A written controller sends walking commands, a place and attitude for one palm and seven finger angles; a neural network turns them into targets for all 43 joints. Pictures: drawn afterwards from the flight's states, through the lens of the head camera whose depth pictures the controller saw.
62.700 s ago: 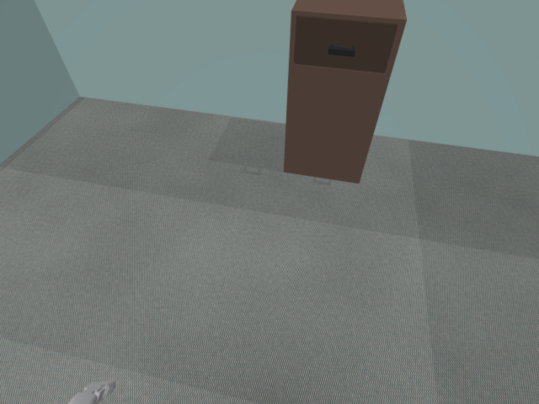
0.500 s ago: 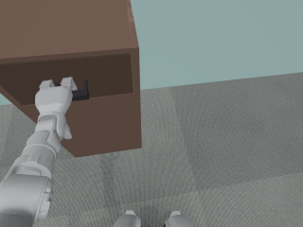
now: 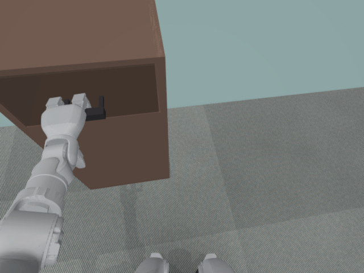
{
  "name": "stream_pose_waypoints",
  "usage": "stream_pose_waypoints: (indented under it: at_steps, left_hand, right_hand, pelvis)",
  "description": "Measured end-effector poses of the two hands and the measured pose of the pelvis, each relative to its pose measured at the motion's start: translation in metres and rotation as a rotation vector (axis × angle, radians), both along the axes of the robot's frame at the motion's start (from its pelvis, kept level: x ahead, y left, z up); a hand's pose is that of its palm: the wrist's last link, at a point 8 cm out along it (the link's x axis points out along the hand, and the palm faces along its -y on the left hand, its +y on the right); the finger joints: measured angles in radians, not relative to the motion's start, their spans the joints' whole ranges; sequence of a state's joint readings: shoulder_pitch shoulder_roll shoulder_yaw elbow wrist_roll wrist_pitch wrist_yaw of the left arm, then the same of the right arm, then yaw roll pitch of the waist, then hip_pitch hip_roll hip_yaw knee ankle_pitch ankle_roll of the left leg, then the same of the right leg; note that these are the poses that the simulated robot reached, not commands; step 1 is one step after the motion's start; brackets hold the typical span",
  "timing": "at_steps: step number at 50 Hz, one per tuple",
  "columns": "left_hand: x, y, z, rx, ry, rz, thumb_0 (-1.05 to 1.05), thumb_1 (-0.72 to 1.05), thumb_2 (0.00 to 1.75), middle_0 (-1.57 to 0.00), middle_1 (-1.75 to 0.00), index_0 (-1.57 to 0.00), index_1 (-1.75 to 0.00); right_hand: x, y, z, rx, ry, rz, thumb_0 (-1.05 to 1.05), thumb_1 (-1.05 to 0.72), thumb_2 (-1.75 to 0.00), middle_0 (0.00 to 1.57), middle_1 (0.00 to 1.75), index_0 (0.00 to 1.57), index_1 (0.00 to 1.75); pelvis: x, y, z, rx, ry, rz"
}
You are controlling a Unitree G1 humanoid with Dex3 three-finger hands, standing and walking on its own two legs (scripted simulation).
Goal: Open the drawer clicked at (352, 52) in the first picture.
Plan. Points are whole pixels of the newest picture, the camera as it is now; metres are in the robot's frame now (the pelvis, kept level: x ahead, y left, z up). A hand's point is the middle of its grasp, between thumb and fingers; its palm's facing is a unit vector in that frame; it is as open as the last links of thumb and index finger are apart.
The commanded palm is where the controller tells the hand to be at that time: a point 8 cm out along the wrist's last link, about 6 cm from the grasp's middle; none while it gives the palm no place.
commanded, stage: close the thumb around the handle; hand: left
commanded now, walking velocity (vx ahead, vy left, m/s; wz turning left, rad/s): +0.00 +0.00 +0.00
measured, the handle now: (83, 108) +0.49 +0.25 +0.00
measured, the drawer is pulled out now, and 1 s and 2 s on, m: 0.00 0.00 0.06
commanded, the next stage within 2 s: pull the drawer open in 0.76 s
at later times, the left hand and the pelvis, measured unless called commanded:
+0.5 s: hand (75, 132) +0.44 +0.26 -0.02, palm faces -0.06 -0.05 -1.00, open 8.7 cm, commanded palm +0.42 +0.25 +0.03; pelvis +0.01 +0.00 +0.00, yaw +0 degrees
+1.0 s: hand (74, 132) +0.44 +0.26 -0.02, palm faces -0.06 -0.05 -1.00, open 5.5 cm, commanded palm +0.41 +0.25 +0.03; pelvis +0.01 +0.00 +0.00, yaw -1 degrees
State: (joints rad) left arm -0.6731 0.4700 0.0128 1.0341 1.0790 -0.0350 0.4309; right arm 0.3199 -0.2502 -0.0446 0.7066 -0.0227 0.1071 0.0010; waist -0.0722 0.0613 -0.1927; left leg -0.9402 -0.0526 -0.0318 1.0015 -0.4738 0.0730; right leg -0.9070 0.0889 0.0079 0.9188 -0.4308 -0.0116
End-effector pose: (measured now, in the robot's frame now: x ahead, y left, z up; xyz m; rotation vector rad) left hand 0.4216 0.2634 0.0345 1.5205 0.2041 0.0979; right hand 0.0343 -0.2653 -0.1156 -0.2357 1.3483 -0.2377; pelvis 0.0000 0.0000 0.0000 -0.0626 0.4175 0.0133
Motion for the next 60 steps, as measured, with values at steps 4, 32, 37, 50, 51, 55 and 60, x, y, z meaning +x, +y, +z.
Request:
stream_pose_waypoints:
  at_steps: [4,32,37,50,51,55,60]
  left_hand:
    - [0.0,0.0,0.0,0.0,-0.003,-0.003,0.0,-0.49,0.3,-0.3,-1.2,-0.3,-1.21]
    - [0.0,0.0,0.001,0.004,-0.008,0.004,0.0,0.62,0.78,-0.36,-1.29,-0.37,-1.33]
    - [0.0,0.0,0.001,0.004,-0.009,0.002,0.0,0.75,0.84,-0.38,-1.31,-0.38,-1.34]
    - [-0.001,0.0,0.001,-0.003,-0.005,0.0,0.0,0.75,0.82,-0.37,-1.34,-0.37,-1.35]
    - [-0.001,0.0,0.001,-0.004,-0.004,0.0,0.0,0.75,0.82,-0.37,-1.34,-0.37,-1.35]
    - [-0.005,0.0,0.001,-0.013,-0.005,-0.003,0.0,0.76,0.81,-0.36,-1.34,-0.37,-1.35]
    - [-0.012,0.0,0.001,-0.021,-0.012,-0.009,0.0,0.76,0.81,-0.36,-1.34,-0.37,-1.35]
  right_hand:
    - [0.002,-0.002,-0.001,-0.001,0.0,0.001,0.01,-0.91,-0.9,0.2,0.3,0.2,0.3]
    - [0.015,-0.005,0.0,-0.002,-0.005,0.006,0.01,-0.91,-0.9,0.2,0.3,0.2,0.3]
    - [0.014,-0.005,-0.001,-0.003,-0.003,0.008,0.01,-0.91,-0.9,0.2,0.3,0.2,0.3]
    - [0.006,-0.001,0.002,0.001,-0.006,-0.02,0.01,-0.91,-0.9,0.2,0.3,0.2,0.3]
    - [0.005,0.0,0.002,0.002,-0.007,-0.024,0.01,-0.91,-0.9,0.2,0.3,0.2,0.3]
    - [0.007,0.003,0.005,0.009,-0.009,-0.036,0.01,-0.91,-0.9,0.2,0.3,0.2,0.3]
    - [0.016,0.007,0.009,0.018,-0.022,-0.04,0.01,-0.91,-0.9,0.2,0.3,0.2,0.3]
  pelvis:
    - [0.002,-0.001,0.0,0.002,0.003,-0.001]
    - [0.008,-0.004,0.002,0.005,0.002,0.0]
    - [0.007,-0.003,0.001,0.004,0.003,0.002]
    - [0.005,0.001,0.002,0.003,-0.003,-0.014]
    - [0.006,0.001,0.003,0.003,-0.005,-0.015]
    - [0.01,0.004,0.006,0.003,-0.012,-0.024]
    - [0.017,0.008,0.009,0.002,-0.019,-0.029]
